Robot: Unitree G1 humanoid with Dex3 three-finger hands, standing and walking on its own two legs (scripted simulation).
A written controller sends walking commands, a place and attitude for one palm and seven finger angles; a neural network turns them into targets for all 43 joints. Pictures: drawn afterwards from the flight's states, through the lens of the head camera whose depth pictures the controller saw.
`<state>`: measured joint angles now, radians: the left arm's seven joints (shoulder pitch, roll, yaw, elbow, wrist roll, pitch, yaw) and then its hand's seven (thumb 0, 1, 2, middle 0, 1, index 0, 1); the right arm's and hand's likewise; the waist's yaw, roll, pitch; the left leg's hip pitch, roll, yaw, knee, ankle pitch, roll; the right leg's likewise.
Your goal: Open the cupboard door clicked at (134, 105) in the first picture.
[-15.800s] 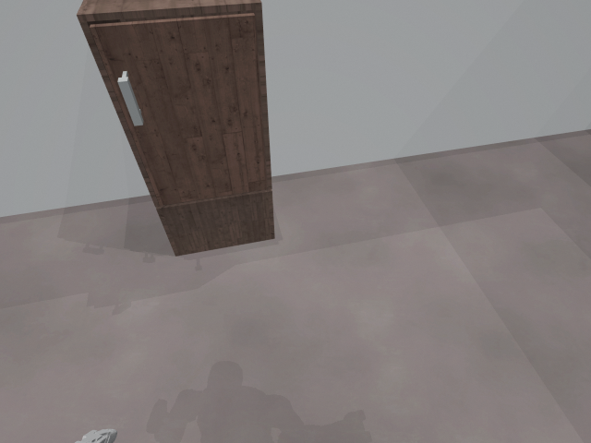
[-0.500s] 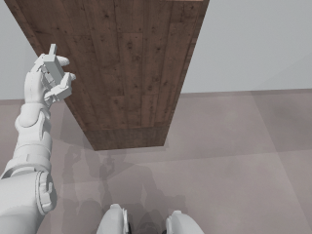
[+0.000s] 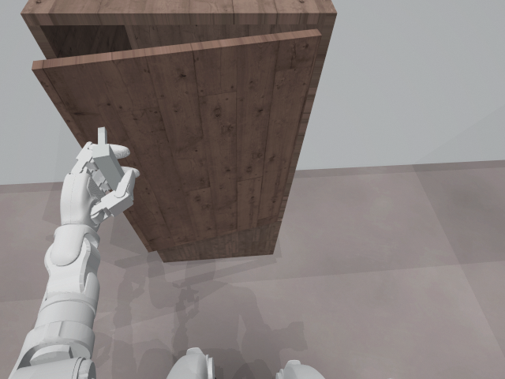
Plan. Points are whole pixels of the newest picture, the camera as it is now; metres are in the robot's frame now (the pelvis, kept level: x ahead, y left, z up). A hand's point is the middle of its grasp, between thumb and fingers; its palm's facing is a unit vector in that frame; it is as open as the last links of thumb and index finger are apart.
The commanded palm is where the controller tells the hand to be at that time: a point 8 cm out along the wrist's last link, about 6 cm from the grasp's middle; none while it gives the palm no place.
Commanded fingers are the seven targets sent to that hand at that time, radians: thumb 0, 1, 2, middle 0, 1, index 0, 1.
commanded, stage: pull the door open along its arc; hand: left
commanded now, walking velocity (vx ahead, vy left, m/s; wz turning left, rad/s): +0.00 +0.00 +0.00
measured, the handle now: (114, 165) +0.45 +0.23 +0.05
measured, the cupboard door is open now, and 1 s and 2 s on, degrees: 10 46 47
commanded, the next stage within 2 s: open thumb and fingers to let go in 0.50 s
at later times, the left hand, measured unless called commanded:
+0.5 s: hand (201, 282) +0.25 +0.07 +0.06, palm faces +0.40 -0.92 +0.02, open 6.4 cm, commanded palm +0.18 +0.12 +0.05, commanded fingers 0.00 0.90 0.90 -0.40 -1.35 -0.40 -1.35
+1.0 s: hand (213, 288) +0.24 +0.05 +0.05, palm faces +0.46 -0.89 -0.01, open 10.1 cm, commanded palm +0.19 +0.10 +0.05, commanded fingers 0.00 -0.50 0.30 -0.30 -1.20 -0.30 -1.20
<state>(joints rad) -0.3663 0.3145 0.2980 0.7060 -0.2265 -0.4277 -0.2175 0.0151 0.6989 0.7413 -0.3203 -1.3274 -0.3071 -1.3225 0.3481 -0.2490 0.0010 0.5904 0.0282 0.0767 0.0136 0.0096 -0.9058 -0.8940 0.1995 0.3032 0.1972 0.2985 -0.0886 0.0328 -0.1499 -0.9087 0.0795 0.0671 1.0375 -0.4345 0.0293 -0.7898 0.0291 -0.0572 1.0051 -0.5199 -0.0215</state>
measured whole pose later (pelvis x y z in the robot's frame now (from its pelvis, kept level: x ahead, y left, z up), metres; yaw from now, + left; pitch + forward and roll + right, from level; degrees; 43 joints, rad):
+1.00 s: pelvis +0.01 -0.07 +0.00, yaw +3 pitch +13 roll +3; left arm 0.36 -0.07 -0.14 0.01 0.02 -0.35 0.45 0.01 0.07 0.54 -0.34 -1.26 -0.34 -1.26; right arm 0.23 -0.21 -0.01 0.55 -0.06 0.00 0.00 0.01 -0.91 -0.89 0.20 0.30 0.20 0.30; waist 0.01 0.02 -0.18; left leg -0.80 0.01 -0.07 1.01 -0.43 -0.03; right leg -0.70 0.03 -0.10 1.07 -0.59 -0.11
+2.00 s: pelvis -0.01 +0.01 -0.02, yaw -1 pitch +12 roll -2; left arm 0.46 0.06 -0.29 -0.18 0.03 -0.32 0.15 -0.01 -0.50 0.30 -0.18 -0.32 -0.20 -0.33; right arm 0.26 -0.19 0.03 0.38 -0.02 0.01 0.02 0.02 -0.90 -0.89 0.20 0.30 0.20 0.30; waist -0.02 0.03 -0.16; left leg -0.88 0.00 -0.02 1.14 -0.48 0.02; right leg -0.77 0.02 -0.03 1.13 -0.58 -0.01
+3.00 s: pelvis -0.02 -0.01 -0.02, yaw +0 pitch +11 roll -3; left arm 0.70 0.20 0.03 -0.35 -0.25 -0.35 -0.15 -0.01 -0.50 0.30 -0.15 -0.30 -0.15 -0.30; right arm 0.26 -0.20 -0.01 0.40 0.04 -0.01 -0.07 0.02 -0.91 -0.89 0.20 0.30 0.20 0.30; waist 0.02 0.05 -0.17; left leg -0.89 0.01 -0.07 1.18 -0.49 -0.01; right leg -0.76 0.04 -0.08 1.15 -0.59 -0.04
